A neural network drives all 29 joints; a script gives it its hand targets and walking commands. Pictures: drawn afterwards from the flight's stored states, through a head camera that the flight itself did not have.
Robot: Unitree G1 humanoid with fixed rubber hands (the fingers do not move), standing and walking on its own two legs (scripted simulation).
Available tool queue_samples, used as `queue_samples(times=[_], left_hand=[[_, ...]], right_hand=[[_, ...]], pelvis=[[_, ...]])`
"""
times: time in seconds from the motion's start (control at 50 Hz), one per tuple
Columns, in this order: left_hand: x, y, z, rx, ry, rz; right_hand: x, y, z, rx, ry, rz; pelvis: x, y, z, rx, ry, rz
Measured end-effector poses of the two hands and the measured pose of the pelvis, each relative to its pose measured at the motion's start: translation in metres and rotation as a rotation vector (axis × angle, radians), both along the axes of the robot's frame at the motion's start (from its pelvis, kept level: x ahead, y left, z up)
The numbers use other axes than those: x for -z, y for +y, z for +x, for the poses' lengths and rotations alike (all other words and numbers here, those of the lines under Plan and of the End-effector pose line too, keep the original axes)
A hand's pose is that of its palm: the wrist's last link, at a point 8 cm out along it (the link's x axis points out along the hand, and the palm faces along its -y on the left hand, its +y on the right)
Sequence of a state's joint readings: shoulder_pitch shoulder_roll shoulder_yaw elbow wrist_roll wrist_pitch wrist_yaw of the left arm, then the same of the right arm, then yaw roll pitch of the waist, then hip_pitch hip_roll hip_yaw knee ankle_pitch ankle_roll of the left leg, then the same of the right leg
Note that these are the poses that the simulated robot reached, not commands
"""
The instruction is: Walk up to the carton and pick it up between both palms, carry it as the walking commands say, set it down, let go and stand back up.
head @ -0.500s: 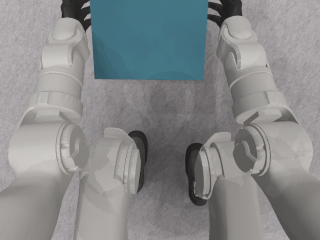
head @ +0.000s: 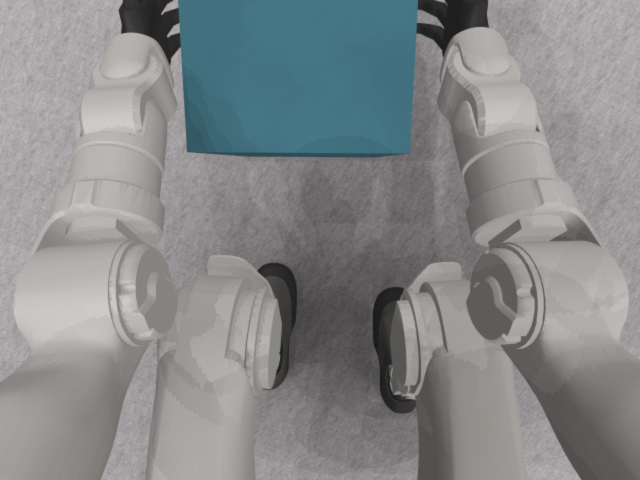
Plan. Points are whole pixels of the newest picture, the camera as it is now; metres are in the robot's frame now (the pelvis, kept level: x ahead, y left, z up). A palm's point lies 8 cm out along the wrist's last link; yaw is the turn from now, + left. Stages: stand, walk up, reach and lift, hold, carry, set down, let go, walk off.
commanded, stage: set down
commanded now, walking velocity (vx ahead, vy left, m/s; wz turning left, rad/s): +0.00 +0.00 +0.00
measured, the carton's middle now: (305, 62) +0.53 +0.06 -0.23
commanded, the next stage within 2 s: none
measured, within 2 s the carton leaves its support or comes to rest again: neither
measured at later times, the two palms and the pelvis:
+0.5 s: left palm (153, 55) +0.51 +0.21 -0.16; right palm (465, 46) +0.53 -0.10 -0.17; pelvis +0.00 +0.00 +0.00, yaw +0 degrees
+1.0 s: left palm (115, 49) +0.51 +0.23 -0.14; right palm (504, 29) +0.54 -0.13 -0.14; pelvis -0.01 +0.00 +0.01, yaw +0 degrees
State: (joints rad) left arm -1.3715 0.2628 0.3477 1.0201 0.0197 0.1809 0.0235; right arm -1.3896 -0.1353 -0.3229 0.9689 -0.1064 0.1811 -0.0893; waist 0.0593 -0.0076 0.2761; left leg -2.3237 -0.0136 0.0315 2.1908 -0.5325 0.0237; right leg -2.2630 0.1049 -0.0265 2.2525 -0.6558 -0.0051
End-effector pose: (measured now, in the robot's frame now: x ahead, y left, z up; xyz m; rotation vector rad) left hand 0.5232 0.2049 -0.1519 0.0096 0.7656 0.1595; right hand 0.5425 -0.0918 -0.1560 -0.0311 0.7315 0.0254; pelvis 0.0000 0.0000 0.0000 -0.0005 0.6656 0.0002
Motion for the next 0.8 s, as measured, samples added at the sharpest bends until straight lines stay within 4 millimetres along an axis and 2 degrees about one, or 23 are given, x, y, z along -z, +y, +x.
queue_samples(times=[0.44, 0.62, 0.8], left_hand=[[0.005, 0.000, -0.003, -0.021, -0.043, 0.002], [0.022, 0.011, -0.023, -0.066, -0.005, 0.025], [0.011, 0.024, -0.022, -0.086, -0.023, 0.030]], right_hand=[[0.004, -0.003, -0.001, -0.029, -0.039, -0.024], [0.017, -0.026, -0.016, 0.005, -0.002, -0.069], [0.006, -0.036, -0.007, 0.017, -0.014, -0.071]], pelvis=[[-0.001, -0.002, -0.001, 0.001, -0.019, 0.003], [-0.007, -0.002, -0.007, 0.002, -0.035, -0.002], [-0.004, -0.002, -0.011, 0.003, -0.049, 0.004]])
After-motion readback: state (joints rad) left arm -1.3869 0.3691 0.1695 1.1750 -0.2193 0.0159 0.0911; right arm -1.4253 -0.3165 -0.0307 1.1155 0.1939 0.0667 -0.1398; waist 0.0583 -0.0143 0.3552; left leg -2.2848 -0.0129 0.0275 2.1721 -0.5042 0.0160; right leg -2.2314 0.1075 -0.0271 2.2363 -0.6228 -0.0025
